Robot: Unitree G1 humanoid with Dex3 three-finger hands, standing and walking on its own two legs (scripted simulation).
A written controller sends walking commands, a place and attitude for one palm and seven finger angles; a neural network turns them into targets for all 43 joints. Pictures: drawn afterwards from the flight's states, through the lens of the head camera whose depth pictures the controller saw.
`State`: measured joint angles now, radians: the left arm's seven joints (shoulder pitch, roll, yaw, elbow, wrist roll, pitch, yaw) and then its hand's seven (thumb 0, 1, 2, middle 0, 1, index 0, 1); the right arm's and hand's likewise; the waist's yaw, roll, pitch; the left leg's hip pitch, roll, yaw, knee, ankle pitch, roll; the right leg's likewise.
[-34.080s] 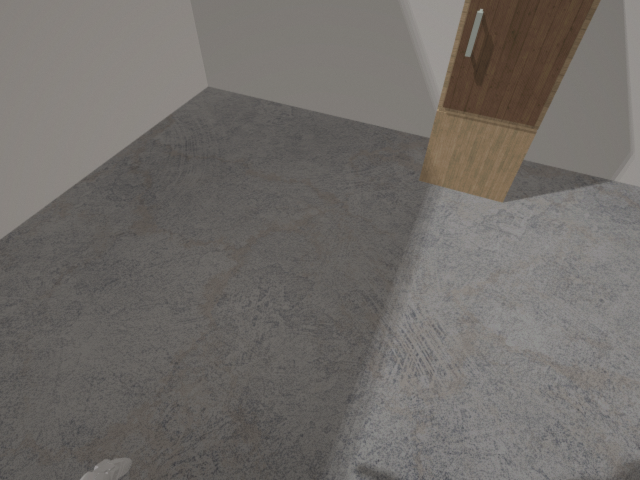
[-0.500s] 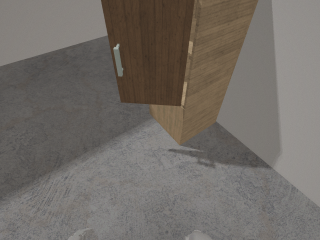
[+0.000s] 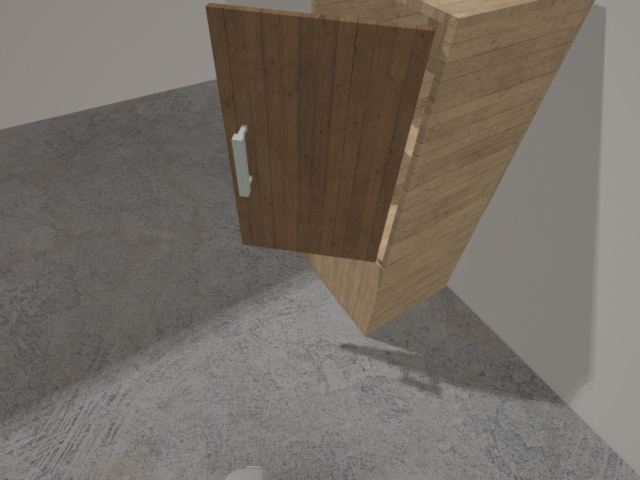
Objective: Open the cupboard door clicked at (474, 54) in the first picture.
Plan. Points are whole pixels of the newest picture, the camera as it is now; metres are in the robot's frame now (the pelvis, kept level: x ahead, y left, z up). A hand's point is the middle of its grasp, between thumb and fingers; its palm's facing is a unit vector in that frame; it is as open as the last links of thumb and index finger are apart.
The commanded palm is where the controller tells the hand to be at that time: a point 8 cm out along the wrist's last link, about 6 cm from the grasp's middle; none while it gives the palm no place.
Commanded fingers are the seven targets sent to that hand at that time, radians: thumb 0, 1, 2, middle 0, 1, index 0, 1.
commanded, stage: take the last steps up to it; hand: left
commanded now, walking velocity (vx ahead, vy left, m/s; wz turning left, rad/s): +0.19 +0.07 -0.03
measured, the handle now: (244, 161) +0.70 +0.23 -0.04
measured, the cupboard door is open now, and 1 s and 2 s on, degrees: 49 49 49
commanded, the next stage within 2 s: come to a stop and stand still in 0.12 s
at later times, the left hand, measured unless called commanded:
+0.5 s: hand (183, 446) +0.19 +0.22 -0.18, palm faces -0.03 -0.97 -0.22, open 7.3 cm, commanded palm none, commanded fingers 0.00 0.90 0.90 -0.20 -0.30 -0.20 -0.30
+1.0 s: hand out of the picture +0.14 +0.22 -0.17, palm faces -0.03 -0.96 -0.26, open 7.4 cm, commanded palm none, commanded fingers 0.00 0.90 0.90 -0.20 -0.30 -0.20 -0.30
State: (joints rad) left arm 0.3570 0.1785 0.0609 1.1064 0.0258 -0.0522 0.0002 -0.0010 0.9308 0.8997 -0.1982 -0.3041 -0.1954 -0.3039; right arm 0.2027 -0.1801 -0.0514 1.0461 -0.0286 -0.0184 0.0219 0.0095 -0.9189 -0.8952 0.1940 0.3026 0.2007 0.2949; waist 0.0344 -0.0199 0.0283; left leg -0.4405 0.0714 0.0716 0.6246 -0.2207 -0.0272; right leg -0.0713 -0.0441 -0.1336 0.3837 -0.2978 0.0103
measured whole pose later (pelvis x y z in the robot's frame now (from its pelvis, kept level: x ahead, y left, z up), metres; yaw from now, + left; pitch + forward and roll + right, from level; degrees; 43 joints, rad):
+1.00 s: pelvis +0.10 +0.03 -0.01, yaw -2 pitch +0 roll +1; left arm 0.27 0.17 0.01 1.02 0.02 0.02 0.03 0.01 0.91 0.90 -0.20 -0.30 -0.20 -0.30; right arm 0.24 -0.19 -0.03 0.94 -0.03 0.01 -0.01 0.01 -0.92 -0.89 0.20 0.30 0.20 0.30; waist -0.01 0.05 0.01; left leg -0.26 0.00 0.15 0.56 -0.30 0.05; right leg -0.31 -0.05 -0.04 0.59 -0.28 0.00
